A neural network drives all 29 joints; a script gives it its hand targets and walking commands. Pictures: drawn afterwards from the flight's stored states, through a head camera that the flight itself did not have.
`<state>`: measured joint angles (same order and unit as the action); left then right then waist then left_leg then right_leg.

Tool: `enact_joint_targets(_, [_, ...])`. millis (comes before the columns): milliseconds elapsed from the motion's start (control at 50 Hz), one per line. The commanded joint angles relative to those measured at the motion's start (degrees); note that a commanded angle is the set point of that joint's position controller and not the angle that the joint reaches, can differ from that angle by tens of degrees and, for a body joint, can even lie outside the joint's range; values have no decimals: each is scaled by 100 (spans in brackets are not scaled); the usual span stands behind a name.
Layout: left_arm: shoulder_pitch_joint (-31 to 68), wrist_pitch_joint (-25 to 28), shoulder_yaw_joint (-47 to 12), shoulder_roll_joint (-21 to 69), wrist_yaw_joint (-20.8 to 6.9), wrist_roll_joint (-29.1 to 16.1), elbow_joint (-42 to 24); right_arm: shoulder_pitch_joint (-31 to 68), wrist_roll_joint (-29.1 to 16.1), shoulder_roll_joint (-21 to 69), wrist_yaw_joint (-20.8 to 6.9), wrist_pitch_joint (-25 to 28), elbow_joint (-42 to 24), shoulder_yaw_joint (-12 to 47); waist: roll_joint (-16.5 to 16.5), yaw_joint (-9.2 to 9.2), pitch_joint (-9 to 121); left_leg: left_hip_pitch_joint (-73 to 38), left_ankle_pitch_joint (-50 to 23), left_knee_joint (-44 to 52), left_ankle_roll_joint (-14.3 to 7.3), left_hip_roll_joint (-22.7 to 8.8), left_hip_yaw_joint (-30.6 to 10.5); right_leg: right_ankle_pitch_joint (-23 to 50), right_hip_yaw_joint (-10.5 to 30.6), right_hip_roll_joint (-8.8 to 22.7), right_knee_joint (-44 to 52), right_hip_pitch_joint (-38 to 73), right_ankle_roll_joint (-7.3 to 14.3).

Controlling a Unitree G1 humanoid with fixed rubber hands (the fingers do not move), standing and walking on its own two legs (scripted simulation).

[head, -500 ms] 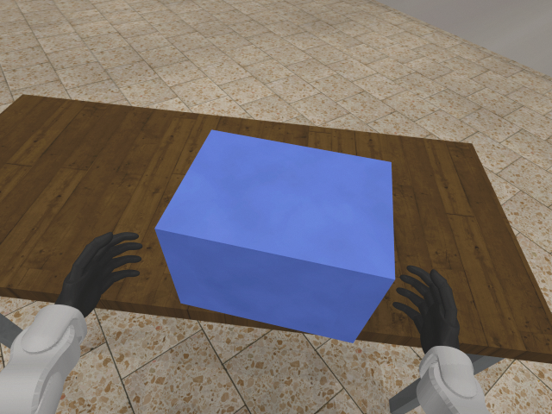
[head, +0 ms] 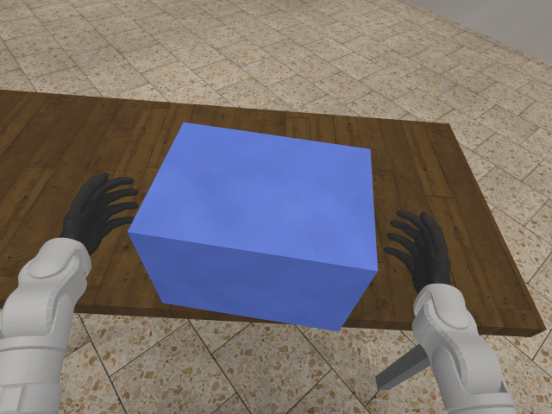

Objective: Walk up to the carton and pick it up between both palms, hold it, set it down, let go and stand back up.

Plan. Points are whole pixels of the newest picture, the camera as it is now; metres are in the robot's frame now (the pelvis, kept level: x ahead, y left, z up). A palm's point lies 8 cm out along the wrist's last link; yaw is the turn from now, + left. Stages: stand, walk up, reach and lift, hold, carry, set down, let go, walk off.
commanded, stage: reach and lift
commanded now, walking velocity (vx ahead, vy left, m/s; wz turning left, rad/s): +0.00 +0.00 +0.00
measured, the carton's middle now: (262, 228) +0.37 +0.04 +0.03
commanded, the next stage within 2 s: none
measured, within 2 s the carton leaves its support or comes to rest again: neither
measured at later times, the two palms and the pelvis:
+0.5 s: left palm (90, 162) +0.38 +0.28 +0.14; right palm (425, 214) +0.35 -0.18 +0.12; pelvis -0.02 +0.02 +0.00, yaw +1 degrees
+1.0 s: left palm (100, 147) +0.41 +0.28 +0.14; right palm (418, 195) +0.39 -0.17 +0.12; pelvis -0.02 +0.02 +0.00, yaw +2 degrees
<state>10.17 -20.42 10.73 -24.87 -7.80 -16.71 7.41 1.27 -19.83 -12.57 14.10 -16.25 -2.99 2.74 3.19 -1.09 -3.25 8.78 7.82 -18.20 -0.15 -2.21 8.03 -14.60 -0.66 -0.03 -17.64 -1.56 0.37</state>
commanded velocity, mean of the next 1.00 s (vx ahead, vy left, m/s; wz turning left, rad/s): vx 0.00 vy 0.00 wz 0.00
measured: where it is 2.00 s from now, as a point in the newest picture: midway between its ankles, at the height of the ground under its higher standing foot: outside the picture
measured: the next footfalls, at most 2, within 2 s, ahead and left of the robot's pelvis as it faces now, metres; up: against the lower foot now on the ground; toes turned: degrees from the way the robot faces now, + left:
none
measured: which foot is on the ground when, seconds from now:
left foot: down 0.00-1.00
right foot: down 0.00-1.00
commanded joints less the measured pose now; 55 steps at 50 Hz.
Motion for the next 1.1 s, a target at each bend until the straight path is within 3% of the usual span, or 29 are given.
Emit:
enact_joint_targets(0, [2347, 142, 446, -1499, 83, -136, -835, 2049, -8, -701, -37, 174, -1019, -473, -506, 32, 2141, -1810, -1709, -240, -29, 115, -575, 2747, 348, 118, 127, -869, -284])
enact_joint_targets(60, [2997, 72, 412, -1608, 176, -111, -773, 2629, -115, -803, -103, 66, -678, -586, -780, 20, 2440, -1836, -1752, -288, 26, 75, -585, 2451, 313, 56, 108, -917, -180])
enact_joint_targets(200, [4031, -169, 71, -1646, 136, -186, 214, 3833, -104, -897, -105, -255, 140, -781, -629, 278, 2520, -1719, -1252, -253, -67, 41, -639, 1856, 243, 20, 214, -1208, -138])
enact_joint_targets(240, [4427, -157, -7, -1702, 211, -201, 210, 4156, -161, -924, -189, -293, 396, -814, -759, 254, 2671, -1806, -1265, -263, -46, -9, -674, 1482, 158, -39, 256, -1360, -46])
enact_joint_targets(280, [4675, -172, -58, -1773, 283, -204, 608, 4457, -121, -1017, -261, -319, 688, -903, -720, 286, 2806, -1778, -1160, -294, -73, -32, -699, 1299, 128, -55, 250, -1475, -18])
enact_joint_targets(340, [4991, -147, -134, -1794, 337, -158, 864, 4791, -170, -1049, -351, -321, 953, -853, -801, 252, 3167, -1898, -1377, -390, -61, -34, -720, 1391, 79, -91, 210, -1457, 0])
enact_joint_targets(380, [5249, -148, -170, -1813, 310, -152, 1188, 5106, -125, -1139, -352, -303, 1190, -920, -804, 344, 3332, -1879, -1525, -459, -66, 5, -727, 1660, 57, -87, 184, -1380, -31])
enact_joint_targets(420, [5426, -124, -183, -1859, 310, -126, 1282, 5294, -82, -1192, -343, -271, 1294, -901, -626, 362, 3569, -1891, -1508, -459, -79, 22, -717, 1753, 30, -102, 138, -1289, -87])
enact_joint_targets(500, [5960, -120, -268, -1962, 392, -182, 1348, 5786, -156, -1296, -389, -211, 1418, -942, -813, 395, 3895, -1987, -1897, -608, -13, 37, -736, 2117, -37, -150, 66, -1343, -91])
enact_joint_targets(540, [6148, -87, -329, -1964, 442, -175, 1332, 5933, -144, -1420, -453, -180, 1526, -1062, -974, 394, 4009, -2222, -1976, -660, 56, -4, -786, 1921, -106, -184, 135, -1549, -40])
enact_joint_targets(600, [6541, -61, -440, -1985, 429, -194, 1857, 6354, -95, -1433, -495, -263, 2016, -1023, -885, 465, 3761, -2019, -1763, -629, 2, 1, -785, 1904, -102, -180, 146, -1666, -38])
enact_joint_targets(640, [6780, -59, -562, -1871, 463, -198, 2019, 6566, -183, -1500, -580, -274, 2386, -988, -1049, 432, 3777, -2064, -1634, -593, 29, -51, -837, 1568, -150, -203, 162, -1846, 30])
enact_joint_targets(680, [6867, -48, -733, -1824, 466, -259, 2400, 6703, -243, -1521, -644, -252, 2744, -900, -1011, 490, 3711, -2161, -1828, -664, 24, -63, -866, 1723, -170, -209, 171, -1891, 45])
enact_joint_targets(740, [6884, 50, -734, -1804, 418, -179, 2416, 6753, -278, -1613, -655, -79, 2812, -862, -988, 528, 4280, -2414, -2396, -830, 77, -12, -867, 2310, -193, -212, 133, -1742, -30])
enact_joint_targets(820, [6747, 192, -852, -1629, 387, 4, 3059, 6651, -252, -1536, -700, 32, 3548, -757, -1091, 536, 3718, -2363, -2267, -781, 70, -38, -890, 1948, -227, -236, 183, -1913, 21])
enact_joint_targets(860, [6390, 330, -817, -1524, 296, 64, 3166, 6413, -312, -1400, -664, 178, 3551, -544, -854, 527, 3619, -2410, -2457, -807, 34, 15, -869, 2235, -215, -241, 191, -1742, -50])
enact_joint_targets(900, [6353, 673, -811, -1487, 188, 84, 3745, 6388, -169, -1208, -623, 369, 3755, -506, -654, 493, 3397, -1971, -2133, -743, -38, 64, -841, 2104, -186, -195, 142, -1678, -133])
enact_joint_targets(960, [6372, 1336, -772, -1445, 200, 119, 3680, 6249, -5, -992, -597, 796, 3591, -481, -657, 388, 3575, -1858, -2155, -745, -35, 83, -800, 1953, -199, -197, 116, -1707, -151])
enact_joint_targets(1080, [6756, 2226, -949, -1470, 318, -75, 3899, 6424, 253, -799, -504, 1406, 3488, -629, -1034, 438, 4281, -1682, -1801, -989, 69, 81, -760, 1467, -229, -136, -55, -2383, -111])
